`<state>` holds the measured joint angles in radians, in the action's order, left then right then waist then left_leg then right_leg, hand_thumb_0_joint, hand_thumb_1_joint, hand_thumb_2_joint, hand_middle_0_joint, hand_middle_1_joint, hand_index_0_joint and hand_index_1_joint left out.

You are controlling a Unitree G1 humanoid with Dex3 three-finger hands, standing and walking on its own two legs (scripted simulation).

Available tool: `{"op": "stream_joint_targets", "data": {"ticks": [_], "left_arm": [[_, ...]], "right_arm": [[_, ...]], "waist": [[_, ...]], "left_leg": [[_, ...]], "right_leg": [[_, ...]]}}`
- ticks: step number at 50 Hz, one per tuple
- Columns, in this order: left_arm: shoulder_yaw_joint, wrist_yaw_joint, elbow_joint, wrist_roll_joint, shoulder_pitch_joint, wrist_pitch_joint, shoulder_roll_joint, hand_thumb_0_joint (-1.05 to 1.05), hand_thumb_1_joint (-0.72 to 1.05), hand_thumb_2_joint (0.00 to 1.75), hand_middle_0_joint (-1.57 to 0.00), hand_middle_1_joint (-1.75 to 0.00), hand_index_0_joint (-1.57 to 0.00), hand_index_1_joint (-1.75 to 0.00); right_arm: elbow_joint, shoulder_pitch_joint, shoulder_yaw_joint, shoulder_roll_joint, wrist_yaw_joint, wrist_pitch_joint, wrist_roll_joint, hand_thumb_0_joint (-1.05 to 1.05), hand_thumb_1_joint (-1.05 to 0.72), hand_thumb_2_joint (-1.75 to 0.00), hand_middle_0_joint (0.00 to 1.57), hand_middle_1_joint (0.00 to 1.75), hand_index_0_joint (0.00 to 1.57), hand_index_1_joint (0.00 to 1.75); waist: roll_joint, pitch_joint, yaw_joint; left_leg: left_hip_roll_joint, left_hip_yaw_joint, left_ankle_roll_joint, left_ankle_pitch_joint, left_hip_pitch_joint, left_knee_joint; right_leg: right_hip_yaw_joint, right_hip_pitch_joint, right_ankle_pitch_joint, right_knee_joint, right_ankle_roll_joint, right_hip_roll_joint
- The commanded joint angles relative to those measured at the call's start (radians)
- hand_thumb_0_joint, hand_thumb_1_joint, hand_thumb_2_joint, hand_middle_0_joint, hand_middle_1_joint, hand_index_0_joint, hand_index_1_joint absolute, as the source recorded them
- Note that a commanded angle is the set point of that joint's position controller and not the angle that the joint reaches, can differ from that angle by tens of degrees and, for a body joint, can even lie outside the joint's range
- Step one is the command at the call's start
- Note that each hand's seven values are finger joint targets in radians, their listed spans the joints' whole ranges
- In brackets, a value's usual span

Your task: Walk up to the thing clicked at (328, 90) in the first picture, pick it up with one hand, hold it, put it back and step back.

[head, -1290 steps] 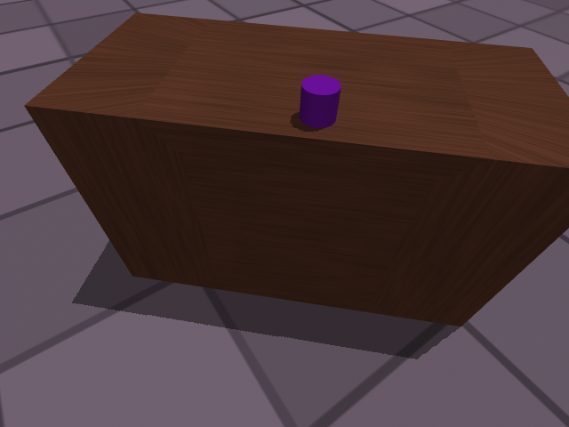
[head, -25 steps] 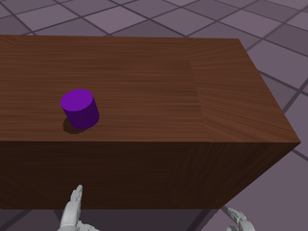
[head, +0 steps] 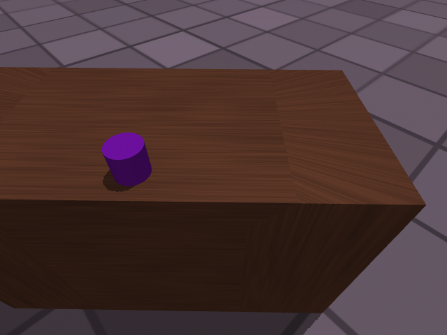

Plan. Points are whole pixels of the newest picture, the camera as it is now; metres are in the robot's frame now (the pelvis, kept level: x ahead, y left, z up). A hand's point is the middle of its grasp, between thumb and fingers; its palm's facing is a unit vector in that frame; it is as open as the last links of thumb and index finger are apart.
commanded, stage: home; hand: left
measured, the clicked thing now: (128, 159) +0.46 +0.22 +0.06
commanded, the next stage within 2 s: stand in 1.30 s
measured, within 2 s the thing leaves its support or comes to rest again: neither
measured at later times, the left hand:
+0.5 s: hand out of the picture +0.04 +0.26 -0.16, palm faces -0.06 -0.94 -0.35, open 17.6 cm
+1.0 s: hand out of the picture +0.07 +0.27 -0.15, palm faces -0.06 -0.93 -0.35, open 17.6 cm
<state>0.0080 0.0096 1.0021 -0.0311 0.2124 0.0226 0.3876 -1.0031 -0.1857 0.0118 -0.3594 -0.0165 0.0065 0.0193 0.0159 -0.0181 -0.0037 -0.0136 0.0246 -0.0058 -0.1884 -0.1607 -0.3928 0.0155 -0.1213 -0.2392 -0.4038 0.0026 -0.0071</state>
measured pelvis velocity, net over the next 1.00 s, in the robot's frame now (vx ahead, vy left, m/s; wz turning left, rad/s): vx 0.00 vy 0.01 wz -0.01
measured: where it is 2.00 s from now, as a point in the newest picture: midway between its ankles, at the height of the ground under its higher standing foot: outside the picture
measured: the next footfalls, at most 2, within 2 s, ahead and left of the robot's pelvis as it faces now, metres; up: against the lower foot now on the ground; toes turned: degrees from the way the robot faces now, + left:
none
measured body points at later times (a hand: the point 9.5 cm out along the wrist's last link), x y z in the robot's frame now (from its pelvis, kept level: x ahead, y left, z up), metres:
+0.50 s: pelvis -0.01 +0.01 +0.00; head -0.01 +0.01 +0.45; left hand +0.05 +0.31 -0.13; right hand +0.04 -0.29 -0.13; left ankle +0.02 +0.12 -0.74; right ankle -0.01 -0.12 -0.74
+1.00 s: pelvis +0.00 +0.01 +0.00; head +0.01 +0.01 +0.45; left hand +0.07 +0.32 -0.13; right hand +0.07 -0.29 -0.13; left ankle +0.02 +0.12 -0.74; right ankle -0.01 -0.12 -0.74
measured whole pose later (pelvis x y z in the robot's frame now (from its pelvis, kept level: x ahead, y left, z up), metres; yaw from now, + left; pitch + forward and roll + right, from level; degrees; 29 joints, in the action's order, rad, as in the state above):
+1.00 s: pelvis +0.00 +0.01 +0.00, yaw -1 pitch -2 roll +0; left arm 0.02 0.00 1.13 -0.02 0.13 0.01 0.36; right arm -1.13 -0.12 -0.01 -0.35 -0.01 -0.01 0.01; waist 0.00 -0.04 -0.01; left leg 0.00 0.04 0.01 -0.15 -0.13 -0.31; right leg 0.00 -0.09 -0.19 -0.32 -0.02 -0.02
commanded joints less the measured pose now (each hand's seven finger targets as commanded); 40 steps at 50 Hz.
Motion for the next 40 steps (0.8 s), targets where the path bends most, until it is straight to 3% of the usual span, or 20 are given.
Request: {"op": "stream_joint_targets", "data": {"ticks": [1,7,13,18,30,32,40], "left_arm": [[-0.029,0.009,-0.039,0.010,-0.081,0.030,0.201,0.00,-0.60,0.03,-0.04,-0.05,-0.04,-0.04],[-0.027,0.007,0.021,0.013,-0.067,0.020,0.211,0.00,-0.60,0.03,-0.04,-0.05,-0.05,-0.04],[-0.028,0.003,0.045,0.014,-0.067,0.015,0.201,0.00,-0.59,0.04,-0.04,-0.05,-0.05,-0.05],[-0.028,0.003,0.057,0.018,-0.074,0.018,0.192,0.00,-0.60,0.03,-0.04,-0.04,-0.04,-0.04],[-0.023,0.005,0.073,0.019,-0.093,0.012,0.178,0.00,-0.59,0.03,-0.04,-0.05,-0.05,-0.05],[-0.025,0.004,0.073,0.019,-0.091,0.010,0.182,0.00,-0.58,0.04,-0.05,-0.05,-0.05,-0.05],[-0.025,0.005,0.073,0.018,-0.101,0.011,0.181,0.00,-0.59,0.03,-0.04,-0.05,-0.04,-0.05]], "right_arm": [[0.036,0.070,0.030,-0.184,0.008,-0.031,0.001,0.00,-0.90,-0.90,0.20,0.30,0.20,0.30],[-0.015,0.063,0.023,-0.195,0.008,-0.028,0.003,0.00,-0.90,-0.90,0.20,0.30,0.20,0.30],[-0.037,0.064,0.023,-0.201,0.010,-0.031,0.004,0.00,-0.90,-0.90,0.20,0.30,0.20,0.30],[-0.046,0.058,0.021,-0.197,0.015,-0.038,0.000,0.00,-0.90,-0.90,0.20,0.30,0.20,0.30],[-0.060,0.071,0.019,-0.203,0.020,-0.037,-0.006,0.00,-0.90,-0.90,0.20,0.30,0.20,0.30],[-0.063,0.067,0.019,-0.205,0.022,-0.036,-0.005,0.00,-0.90,-0.90,0.20,0.30,0.20,0.30],[-0.065,0.092,0.022,-0.205,0.022,-0.039,-0.008,0.00,-0.90,-0.90,0.20,0.30,0.20,0.30]], "waist": [[-0.038,0.019,-0.003],[-0.026,-0.028,0.003],[0.013,-0.023,0.011],[0.008,0.019,0.008],[-0.009,0.016,0.003],[-0.002,0.002,0.000],[-0.021,0.028,0.003]], "left_leg": [[-0.093,-0.110,0.024,0.063,0.056,0.081],[-0.093,-0.120,0.027,-0.028,0.024,0.117],[-0.100,-0.136,0.030,-0.088,-0.015,0.147],[-0.105,-0.128,0.029,0.030,0.017,0.130],[-0.116,-0.127,0.031,0.077,0.042,0.132],[-0.108,-0.123,0.027,0.034,0.029,0.144],[-0.117,-0.121,0.028,0.125,0.063,0.131]], "right_leg": [[-0.127,-0.065,0.071,0.138,0.033,-0.120],[-0.134,-0.092,-0.062,0.171,0.028,-0.114],[-0.122,-0.068,-0.073,0.154,0.028,-0.101],[-0.130,-0.023,0.050,0.144,0.028,-0.115],[-0.116,-0.023,0.092,0.142,0.022,-0.118],[-0.115,-0.030,0.069,0.146,0.019,-0.114],[-0.108,-0.014,0.121,0.138,0.018,-0.120]]}}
